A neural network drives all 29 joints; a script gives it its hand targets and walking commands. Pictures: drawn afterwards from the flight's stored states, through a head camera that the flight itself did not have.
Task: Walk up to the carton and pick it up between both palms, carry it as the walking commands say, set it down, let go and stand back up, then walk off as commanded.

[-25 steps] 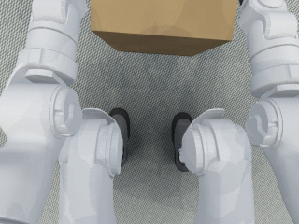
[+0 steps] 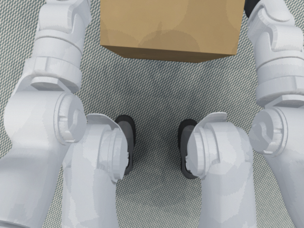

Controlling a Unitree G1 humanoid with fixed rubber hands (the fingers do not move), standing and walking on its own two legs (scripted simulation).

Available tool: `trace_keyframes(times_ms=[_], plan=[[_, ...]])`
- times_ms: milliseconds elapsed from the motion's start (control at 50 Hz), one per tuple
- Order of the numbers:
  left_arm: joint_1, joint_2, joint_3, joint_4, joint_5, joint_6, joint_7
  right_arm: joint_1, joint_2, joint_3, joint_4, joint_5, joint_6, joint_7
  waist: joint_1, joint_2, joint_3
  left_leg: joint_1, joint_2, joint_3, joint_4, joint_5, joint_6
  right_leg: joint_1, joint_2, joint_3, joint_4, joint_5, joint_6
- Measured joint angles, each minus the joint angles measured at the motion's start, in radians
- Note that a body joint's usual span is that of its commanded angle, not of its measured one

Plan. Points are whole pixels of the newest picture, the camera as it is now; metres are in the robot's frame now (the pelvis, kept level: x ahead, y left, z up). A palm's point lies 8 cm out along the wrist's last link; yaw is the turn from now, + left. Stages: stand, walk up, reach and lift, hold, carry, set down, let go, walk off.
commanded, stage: set down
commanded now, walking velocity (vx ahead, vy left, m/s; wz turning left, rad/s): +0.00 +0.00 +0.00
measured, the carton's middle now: out of the picture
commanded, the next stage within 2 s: none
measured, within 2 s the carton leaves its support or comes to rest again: neither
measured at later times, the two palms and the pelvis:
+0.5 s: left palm out of the picture +0.57 +0.15 -0.15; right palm out of the picture +0.55 -0.18 -0.15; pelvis +0.00 -0.01 +0.00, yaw +0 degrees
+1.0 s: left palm out of the picture +0.57 +0.19 -0.17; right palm (260, 3) +0.55 -0.20 -0.18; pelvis +0.02 -0.01 +0.01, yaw +1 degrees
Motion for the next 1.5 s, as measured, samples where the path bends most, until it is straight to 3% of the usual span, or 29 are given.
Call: trace_keyframes(times_ms=[300,480,700,800,900,1140,1240,1320,1420,1500], plan=[[-0.019,0.021,0.013,0.031,0.0,-0.022,-0.021,-0.024,0.003,0.003,0.016,-0.018,-0.002,0.012,0.005,-0.018,0.032,0.019,0.004,-0.018,0.016,-0.01,-0.018,0.011,0.006,-0.018,0.012,0.003,-0.016],[-0.034,0.032,-0.002,0.055,-0.021,-0.051,-0.016,-0.05,-0.004,0.037,0.046,-0.003,-0.033,-0.021,0.004,-0.011,0.063,0.033,0.001,-0.022,0.026,-0.017,-0.024,0.025,0.003,-0.022,0.023,-0.006,-0.02],[-0.028,0.054,-0.1,0.122,-0.111,-0.116,0.082,-0.068,-0.002,0.151,0.108,0.099,-0.113,-0.115,-0.008,-0.028,0.063,0.036,0.003,-0.02,0.016,-0.054,-0.029,0.024,0.006,-0.019,0.015,-0.041,-0.022],[0.022,0.096,-0.157,0.03,-0.186,-0.139,0.124,-0.038,-0.02,0.2,0.064,0.175,-0.137,-0.154,0.0,-0.025,0.065,0.045,0.007,-0.018,0.017,-0.083,-0.03,0.029,0.01,-0.016,0.016,-0.065,-0.026],[0.075,0.115,-0.172,-0.014,-0.238,-0.146,0.12,0.004,-0.05,0.223,0.017,0.175,-0.143,-0.164,-0.003,0.004,0.064,0.048,0.002,-0.005,0.019,-0.091,-0.025,0.033,0.004,-0.004,0.027,-0.081,-0.023],[0.128,0.152,-0.175,-0.161,-0.288,-0.058,0.117,0.061,-0.102,0.229,-0.159,0.221,-0.041,-0.164,-0.009,-0.018,0.066,0.092,0.01,-0.009,-0.004,-0.08,-0.028,0.069,0.013,-0.007,0.002,-0.06,-0.028],[0.121,0.131,-0.123,-0.196,-0.237,-0.018,0.113,0.033,-0.078,0.208,-0.187,0.19,0.004,-0.167,-0.019,-0.025,0.064,0.151,0.013,-0.01,-0.059,-0.072,-0.025,0.126,0.018,-0.002,-0.056,-0.048,-0.023],[0.122,0.116,-0.106,-0.228,-0.197,0.002,0.11,0.041,-0.073,0.186,-0.208,0.174,0.033,-0.169,-0.007,-0.021,0.064,0.206,0.015,-0.012,-0.118,-0.065,-0.023,0.182,0.021,0.001,-0.119,-0.037,-0.022],[0.126,0.134,-0.096,-0.281,-0.213,0.047,0.113,0.06,-0.069,0.165,-0.279,0.155,0.072,-0.177,-0.006,-0.015,0.064,0.27,0.008,-0.006,-0.201,-0.045,-0.019,0.247,0.014,0.013,-0.197,-0.023,-0.018],[0.102,0.154,-0.104,-0.266,-0.212,0.072,0.1,0.036,-0.078,0.144,-0.249,0.132,0.094,-0.16,-0.009,-0.006,0.063,0.306,-0.002,-0.008,-0.262,-0.024,-0.017,0.29,0.004,0.015,-0.257,-0.009,-0.016]])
